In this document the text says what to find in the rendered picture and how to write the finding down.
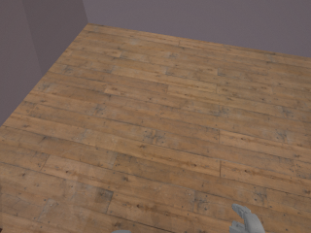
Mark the right robot hand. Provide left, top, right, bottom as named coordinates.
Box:
left=229, top=203, right=265, bottom=233

